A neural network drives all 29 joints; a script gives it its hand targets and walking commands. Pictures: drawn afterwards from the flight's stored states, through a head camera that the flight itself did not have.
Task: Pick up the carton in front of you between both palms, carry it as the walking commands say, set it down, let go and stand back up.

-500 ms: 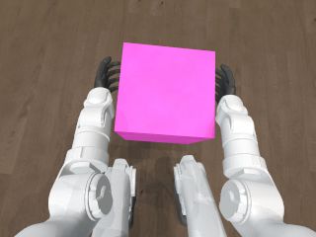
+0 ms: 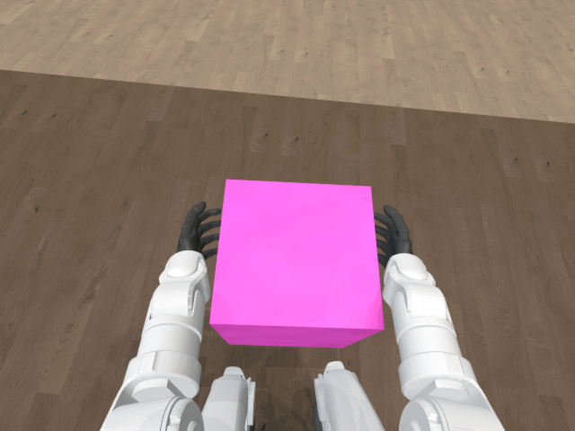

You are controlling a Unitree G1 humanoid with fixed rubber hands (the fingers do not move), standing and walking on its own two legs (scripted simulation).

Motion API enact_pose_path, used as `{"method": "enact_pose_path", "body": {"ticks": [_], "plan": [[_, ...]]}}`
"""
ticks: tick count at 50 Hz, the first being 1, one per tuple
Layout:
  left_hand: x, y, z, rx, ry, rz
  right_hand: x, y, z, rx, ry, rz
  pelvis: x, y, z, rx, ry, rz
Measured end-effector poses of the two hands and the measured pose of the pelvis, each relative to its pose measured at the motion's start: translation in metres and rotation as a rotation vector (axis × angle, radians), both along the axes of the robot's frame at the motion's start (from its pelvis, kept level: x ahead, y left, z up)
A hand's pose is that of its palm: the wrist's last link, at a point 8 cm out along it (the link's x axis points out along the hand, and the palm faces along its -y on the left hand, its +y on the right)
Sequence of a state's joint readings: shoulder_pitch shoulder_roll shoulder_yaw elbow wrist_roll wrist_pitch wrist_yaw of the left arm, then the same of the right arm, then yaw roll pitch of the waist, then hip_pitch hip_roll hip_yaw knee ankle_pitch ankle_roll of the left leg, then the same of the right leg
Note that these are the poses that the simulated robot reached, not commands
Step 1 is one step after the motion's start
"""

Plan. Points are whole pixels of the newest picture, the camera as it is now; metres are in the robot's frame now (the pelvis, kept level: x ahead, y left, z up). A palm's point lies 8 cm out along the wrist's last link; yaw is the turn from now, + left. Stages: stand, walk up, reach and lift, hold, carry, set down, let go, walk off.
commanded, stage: reach and lift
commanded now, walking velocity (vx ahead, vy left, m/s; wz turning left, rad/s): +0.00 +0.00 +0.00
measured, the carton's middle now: (291, 274) +0.38 -0.01 -0.11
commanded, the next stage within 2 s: hold in 1.66 s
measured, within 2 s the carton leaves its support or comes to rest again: neither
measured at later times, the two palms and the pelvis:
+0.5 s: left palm (146, 233) +0.35 +0.14 +0.12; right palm (437, 227) +0.34 -0.16 +0.12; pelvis +0.04 +0.00 +0.12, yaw +0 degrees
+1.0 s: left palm (123, 224) +0.33 +0.15 +0.17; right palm (460, 214) +0.33 -0.16 +0.17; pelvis +0.03 -0.01 +0.14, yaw +0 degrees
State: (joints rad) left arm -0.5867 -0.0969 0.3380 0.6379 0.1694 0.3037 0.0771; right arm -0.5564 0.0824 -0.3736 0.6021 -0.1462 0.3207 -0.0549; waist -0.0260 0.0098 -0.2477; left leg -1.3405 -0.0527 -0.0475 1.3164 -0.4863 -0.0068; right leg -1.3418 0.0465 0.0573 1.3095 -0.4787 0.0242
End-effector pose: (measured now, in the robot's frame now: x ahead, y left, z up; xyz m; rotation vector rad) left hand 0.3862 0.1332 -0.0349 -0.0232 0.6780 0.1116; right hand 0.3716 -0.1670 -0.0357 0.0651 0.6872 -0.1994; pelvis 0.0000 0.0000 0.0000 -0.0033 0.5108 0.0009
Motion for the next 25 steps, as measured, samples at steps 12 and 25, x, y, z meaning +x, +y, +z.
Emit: {"method": "enact_pose_path", "body": {"ticks": [12, 25], "plan": [[-0.021, 0.007, 0.074, 0.0, -0.001, 0.021, -0.014, 0.007, 0.075, -0.006, -0.001, 0.028, 0.024, -0.002, 0.065, 0.003, -0.165, 0.002], [-0.04, 0.01, 0.154, 0.006, -0.017, 0.032, -0.028, 0.01, 0.154, -0.013, -0.017, 0.052, 0.043, -0.004, 0.119, 0.004, -0.388, 0.001]]}}
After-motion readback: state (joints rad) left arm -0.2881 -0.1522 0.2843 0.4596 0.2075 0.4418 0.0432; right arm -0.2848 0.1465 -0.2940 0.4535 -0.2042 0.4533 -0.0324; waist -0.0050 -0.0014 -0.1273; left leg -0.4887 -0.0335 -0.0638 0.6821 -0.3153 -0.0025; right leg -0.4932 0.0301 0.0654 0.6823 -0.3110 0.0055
